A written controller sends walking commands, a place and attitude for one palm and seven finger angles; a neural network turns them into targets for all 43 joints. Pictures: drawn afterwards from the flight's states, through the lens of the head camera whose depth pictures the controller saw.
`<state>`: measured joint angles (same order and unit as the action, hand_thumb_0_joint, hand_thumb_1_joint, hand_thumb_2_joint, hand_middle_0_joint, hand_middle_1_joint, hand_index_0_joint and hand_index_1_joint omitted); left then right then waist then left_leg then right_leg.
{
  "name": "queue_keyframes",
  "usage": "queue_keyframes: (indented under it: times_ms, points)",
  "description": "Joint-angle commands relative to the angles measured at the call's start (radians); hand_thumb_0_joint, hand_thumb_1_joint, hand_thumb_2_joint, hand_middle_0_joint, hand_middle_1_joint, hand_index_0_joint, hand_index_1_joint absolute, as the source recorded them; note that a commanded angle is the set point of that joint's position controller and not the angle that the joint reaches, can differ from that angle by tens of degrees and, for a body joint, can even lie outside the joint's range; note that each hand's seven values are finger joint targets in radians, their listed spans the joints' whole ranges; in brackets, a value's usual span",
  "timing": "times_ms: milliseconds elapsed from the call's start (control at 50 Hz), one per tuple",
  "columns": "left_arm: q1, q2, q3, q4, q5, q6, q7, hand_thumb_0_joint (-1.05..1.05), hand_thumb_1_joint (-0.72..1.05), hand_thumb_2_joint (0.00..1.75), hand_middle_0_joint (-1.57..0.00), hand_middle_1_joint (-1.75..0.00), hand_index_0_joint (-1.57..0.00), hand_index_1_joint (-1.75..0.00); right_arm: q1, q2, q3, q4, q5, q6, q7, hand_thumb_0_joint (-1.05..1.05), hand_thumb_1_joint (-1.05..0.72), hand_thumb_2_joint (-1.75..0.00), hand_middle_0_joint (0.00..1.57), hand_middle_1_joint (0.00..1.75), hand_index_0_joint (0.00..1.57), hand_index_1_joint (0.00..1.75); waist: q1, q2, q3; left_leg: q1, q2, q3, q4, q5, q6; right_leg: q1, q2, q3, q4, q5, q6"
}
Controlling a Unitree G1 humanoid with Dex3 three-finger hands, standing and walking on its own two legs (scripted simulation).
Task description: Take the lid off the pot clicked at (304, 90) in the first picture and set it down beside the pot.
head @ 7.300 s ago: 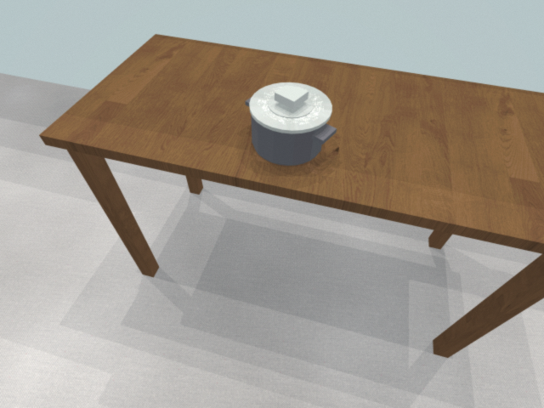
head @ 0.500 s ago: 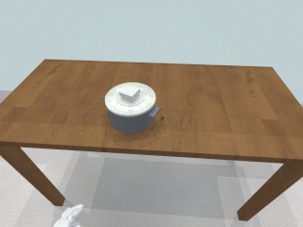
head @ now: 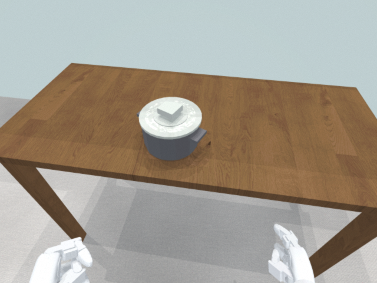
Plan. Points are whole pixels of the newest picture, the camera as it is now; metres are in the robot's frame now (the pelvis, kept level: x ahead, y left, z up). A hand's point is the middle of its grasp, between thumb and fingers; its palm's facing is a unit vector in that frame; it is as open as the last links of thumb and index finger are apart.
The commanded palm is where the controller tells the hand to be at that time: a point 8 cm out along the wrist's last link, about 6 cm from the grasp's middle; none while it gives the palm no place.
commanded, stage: raise the hand higher, near the body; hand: left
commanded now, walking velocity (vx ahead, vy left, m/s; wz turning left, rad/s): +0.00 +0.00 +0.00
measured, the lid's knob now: (170, 109) +0.52 +0.12 +0.09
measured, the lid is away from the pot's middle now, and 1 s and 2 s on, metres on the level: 0.00 0.00 0.00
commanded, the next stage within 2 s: reach forward and open the fingers in 0.84 s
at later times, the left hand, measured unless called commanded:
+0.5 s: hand (75, 241) +0.17 +0.23 +0.06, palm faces +0.25 -0.88 -0.40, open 3.1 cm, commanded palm +0.12 +0.27 +0.09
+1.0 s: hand (72, 209) +0.20 +0.23 +0.11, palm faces +0.26 -0.76 -0.60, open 3.1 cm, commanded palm +0.16 +0.27 +0.14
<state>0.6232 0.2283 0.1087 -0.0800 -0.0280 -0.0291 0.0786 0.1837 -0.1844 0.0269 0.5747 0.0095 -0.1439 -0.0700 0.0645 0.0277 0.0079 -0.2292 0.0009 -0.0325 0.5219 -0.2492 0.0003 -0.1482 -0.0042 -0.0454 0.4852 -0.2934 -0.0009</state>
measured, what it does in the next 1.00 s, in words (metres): stands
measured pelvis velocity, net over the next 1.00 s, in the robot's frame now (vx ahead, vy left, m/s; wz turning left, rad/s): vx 0.02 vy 0.00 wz -0.03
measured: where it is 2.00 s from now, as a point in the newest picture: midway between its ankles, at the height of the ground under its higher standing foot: outside the picture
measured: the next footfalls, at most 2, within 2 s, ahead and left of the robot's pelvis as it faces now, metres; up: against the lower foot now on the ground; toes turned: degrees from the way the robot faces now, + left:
none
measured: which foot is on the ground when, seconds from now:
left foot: down 0.00-1.00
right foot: down 0.00-1.00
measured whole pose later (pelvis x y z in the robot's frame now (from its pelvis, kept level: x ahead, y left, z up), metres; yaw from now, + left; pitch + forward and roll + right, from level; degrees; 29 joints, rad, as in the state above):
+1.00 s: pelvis +0.02 +0.00 +0.00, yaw -2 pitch -2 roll +0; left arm 0.58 0.35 0.20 -0.44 0.16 -0.03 0.10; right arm 0.21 -0.21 0.03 0.59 0.00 -0.11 -0.05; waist 0.07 0.05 0.00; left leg -0.19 0.00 0.00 0.48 -0.26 0.00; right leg -0.12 -0.01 -0.02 0.46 -0.30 0.00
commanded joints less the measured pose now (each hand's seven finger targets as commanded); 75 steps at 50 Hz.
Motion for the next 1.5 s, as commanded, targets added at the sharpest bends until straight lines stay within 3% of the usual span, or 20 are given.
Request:
queue_keyframes:
  times_ms: [0, 140, 280, 380, 460, 580, 680, 740, 920, 940, 960, 980, 1020, 1100, 1160, 1200, 1260, 1320, 1380, 1480]
  points:
    - [0.024, 0.143, 0.094, -0.262, 0.003, -0.063, 0.011, 0.00, 0.90, 0.90, -1.30, -1.50, -1.30, -1.50, -0.119, -0.110, -0.048, -0.160, -0.002, -0.056, -0.017, 0.00, -0.90, -0.90, 0.20, 0.30, 0.20, 0.30, -0.013, -0.001, -0.049, 0.086, -0.006, 0.040, -0.080, 0.123, 0.030, -0.069, -0.007, -0.011, -0.111, 0.131, -0.006]
    - [0.104, 0.136, 0.099, -0.277, 0.011, -0.062, 0.006, 0.00, 0.90, 0.90, -1.30, -1.50, -1.30, -1.50, -0.129, -0.107, -0.056, -0.139, 0.002, -0.065, -0.017, 0.00, -0.90, -0.90, 0.20, 0.30, 0.20, 0.30, -0.004, -0.024, -0.031, 0.095, 0.003, 0.040, -0.087, 0.170, 0.032, -0.063, -0.005, -0.019, -0.103, 0.168, -0.001]
    - [0.111, 0.205, 0.173, -0.370, 0.011, -0.083, 0.021, 0.00, 0.90, 0.90, -1.30, -1.50, -1.30, -1.50, -0.125, -0.104, -0.063, -0.129, 0.003, -0.077, -0.018, 0.00, -0.90, -0.90, 0.20, 0.30, 0.20, 0.30, 0.006, 0.000, -0.044, 0.119, 0.005, 0.040, -0.091, 0.199, 0.030, -0.049, -0.006, -0.015, -0.109, 0.187, -0.005]
    - [0.104, 0.180, 0.149, -0.404, 0.012, -0.091, 0.016, 0.00, 0.90, 0.90, -1.30, -1.50, -1.30, -1.50, -0.124, -0.105, -0.064, -0.133, 0.003, -0.078, -0.016, 0.00, -0.90, -0.90, 0.20, 0.30, 0.20, 0.30, 0.001, 0.010, -0.041, 0.137, 0.009, 0.042, -0.090, 0.223, 0.031, -0.053, -0.005, -0.016, -0.107, 0.208, -0.002]
    - [0.080, 0.193, 0.156, -0.476, 0.012, -0.100, 0.019, 0.00, 0.90, 0.90, -1.30, -1.50, -1.30, -1.50, -0.113, -0.104, -0.060, -0.138, 0.001, -0.081, -0.012, 0.00, -0.90, -0.90, 0.20, 0.30, 0.20, 0.30, 0.002, 0.050, -0.069, 0.161, 0.011, 0.038, -0.094, 0.268, 0.029, -0.035, -0.008, -0.018, -0.099, 0.237, -0.003]
    - [0.016, 0.200, 0.178, -0.454, 0.006, -0.098, 0.018, 0.00, 0.90, 0.90, -1.30, -1.50, -1.30, -1.50, -0.122, -0.106, -0.055, -0.139, 0.001, -0.063, -0.012, 0.00, -0.90, -0.90, 0.20, 0.30, 0.20, 0.30, -0.006, -0.011, 0.001, 0.142, 0.011, 0.038, -0.101, 0.212, 0.029, -0.063, 0.000, -0.015, -0.124, 0.201, -0.003]
    - [-0.010, 0.225, 0.201, -0.531, 0.001, -0.107, 0.019, 0.00, 0.90, 0.90, -1.30, -1.50, -1.30, -1.50, -0.122, -0.105, -0.045, -0.146, -0.003, -0.066, -0.008, 0.00, -0.90, -0.90, 0.20, 0.30, 0.20, 0.30, 0.004, 0.058, -0.061, 0.171, 0.009, 0.036, -0.099, 0.235, 0.027, -0.029, -0.004, -0.008, -0.118, 0.223, -0.006]
    - [-0.021, 0.208, 0.190, -0.521, -0.001, -0.106, 0.018, 0.00, 0.90, 0.90, -1.30, -1.50, -1.30, -1.50, -0.121, -0.104, -0.042, -0.148, -0.004, -0.060, -0.008, 0.00, -0.90, -0.90, 0.20, 0.30, 0.20, 0.30, 0.000, 0.014, -0.053, 0.171, 0.015, 0.035, -0.104, 0.253, 0.027, -0.027, -0.004, -0.014, -0.119, 0.234, -0.004]
    - [-0.074, 0.233, 0.223, -0.563, -0.006, -0.125, 0.024, 0.00, 0.90, 0.90, -1.30, -1.50, -1.30, -1.50, -0.126, -0.107, -0.041, -0.143, -0.003, -0.060, -0.005, 0.00, -0.90, -0.90, 0.20, 0.30, 0.20, 0.30, 0.004, 0.031, -0.067, 0.184, 0.018, 0.035, -0.110, 0.245, 0.026, -0.016, -0.006, -0.010, -0.124, 0.223, -0.006]
    - [-0.142, 0.439, 0.157, -0.620, 0.418, -0.045, 0.057, 0.00, 0.87, 0.91, -1.28, -1.47, -1.28, -1.47, -0.131, -0.185, -0.029, -0.158, -0.027, -0.001, 0.014, 0.00, -0.90, -0.90, 0.20, 0.30, 0.20, 0.30, -0.004, 0.099, -0.046, 0.047, 0.001, 0.054, -0.073, 0.263, 0.032, -0.121, 0.010, 0.005, -0.059, 0.219, -0.005]
    - [-0.153, 0.360, 0.159, -0.657, 0.428, 0.002, 0.079, 0.00, 0.84, 0.91, -1.27, -1.43, -1.27, -1.43, -0.140, -0.146, -0.037, -0.196, -0.023, 0.033, 0.026, 0.00, -0.90, -0.90, 0.20, 0.30, 0.20, 0.30, 0.002, 0.128, -0.051, 0.024, 0.004, 0.051, -0.075, 0.265, 0.026, -0.111, 0.003, -0.032, -0.040, 0.188, -0.020]
    - [-0.167, 0.354, 0.151, -0.642, 0.431, 0.029, 0.087, 0.00, 0.82, 0.93, -1.26, -1.39, -1.26, -1.39, -0.161, -0.144, -0.035, -0.196, -0.015, 0.048, 0.033, 0.00, -0.90, -0.90, 0.20, 0.30, 0.20, 0.30, -0.006, 0.102, -0.016, 0.007, 0.004, 0.048, -0.071, 0.244, 0.026, -0.124, 0.008, -0.028, -0.044, 0.172, -0.024]
    - [-0.042, 0.409, 0.170, -0.546, 0.610, 0.081, 0.085, 0.00, 0.75, 0.96, -1.24, -1.32, -1.24, -1.32, -0.150, -0.155, -0.049, -0.189, -0.017, 0.096, 0.046, 0.00, -0.90, -0.90, 0.20, 0.30, 0.20, 0.30, 0.034, 0.097, -0.071, 0.000, 0.009, 0.057, -0.067, 0.205, 0.021, -0.114, 0.021, -0.007, -0.030, 0.115, -0.036]
    - [-0.137, 0.545, 0.191, -0.609, 0.775, 0.146, 0.038, 0.00, 0.62, 1.04, -1.20, -1.18, -1.20, -1.18, -0.217, -0.178, -0.039, -0.234, -0.003, 0.174, 0.056, 0.00, -0.90, -0.90, 0.20, 0.30, 0.20, 0.30, 0.033, 0.051, -0.218, 0.017, -0.001, 0.058, -0.035, 0.218, 0.025, -0.066, 0.008, 0.034, -0.017, 0.178, -0.032]
    - [-0.208, 0.564, 0.156, -0.507, 0.821, 0.160, -0.028, 0.00, 0.52, 1.11, -1.17, -1.07, -1.17, -1.07, -0.216, -0.179, -0.044, -0.207, 0.015, 0.187, 0.048, 0.00, -0.90, -0.90, 0.20, 0.30, 0.20, 0.30, 0.012, 0.024, -0.200, 0.040, -0.001, 0.040, -0.040, 0.207, 0.036, -0.086, -0.002, 0.033, -0.045, 0.182, -0.013]
    - [-0.282, 0.558, 0.114, -0.456, 0.801, 0.156, -0.093, 0.00, 0.46, 1.15, -1.15, -1.00, -1.15, -1.00, -0.215, -0.181, -0.046, -0.200, 0.030, 0.180, 0.042, 0.00, -0.90, -0.90, 0.20, 0.30, 0.20, 0.30, -0.013, -0.008, -0.171, 0.037, -0.007, 0.039, -0.043, 0.176, 0.043, -0.102, -0.002, 0.025, -0.063, 0.171, -0.001]
    - [-0.322, 0.624, 0.141, -0.409, 0.769, 0.134, -0.179, 0.00, 0.36, 1.21, -1.11, -0.90, -1.11, -0.90, -0.209, -0.192, -0.049, -0.187, 0.033, 0.171, 0.029, 0.00, -0.90, -0.90, 0.20, 0.30, 0.20, 0.30, -0.008, -0.058, -0.149, 0.042, -0.022, 0.030, -0.057, 0.189, 0.054, -0.089, -0.006, 0.024, -0.087, 0.218, 0.014]
    - [-0.457, 0.711, 0.178, -0.458, 0.768, 0.092, -0.239, 0.00, 0.27, 1.26, -1.08, -0.79, -1.08, -0.79, -0.217, -0.184, -0.042, -0.189, 0.030, 0.149, 0.019, 0.00, -0.90, -0.90, 0.20, 0.30, 0.20, 0.30, -0.006, 0.005, -0.190, 0.084, -0.029, 0.024, -0.061, 0.228, 0.059, -0.061, -0.010, 0.022, -0.088, 0.252, 0.014]
    - [-0.531, 0.767, 0.219, -0.390, 0.785, 0.073, -0.285, 0.00, 0.18, 1.29, -1.04, -0.68, -1.04, -0.68, -0.236, -0.184, -0.034, -0.177, 0.031, 0.140, 0.018, 0.00, -0.90, -0.90, 0.20, 0.30, 0.20, 0.30, -0.006, 0.042, -0.139, 0.088, -0.034, 0.018, -0.071, 0.225, 0.055, -0.074, 0.002, 0.023, -0.114, 0.240, 0.006]
    - [-0.552, 0.683, 0.173, -0.336, 0.753, 0.050, -0.324, 0.00, 0.03, 1.33, -0.98, -0.51, -0.98, -0.51, -0.224, -0.183, -0.041, -0.193, 0.037, 0.144, 0.042, 0.00, -0.90, -0.90, 0.20, 0.30, 0.20, 0.30, -0.001, 0.061, -0.146, 0.113, -0.041, 0.022, -0.084, 0.247, 0.046, -0.063, 0.011, 0.005, -0.122, 0.248, 0.000]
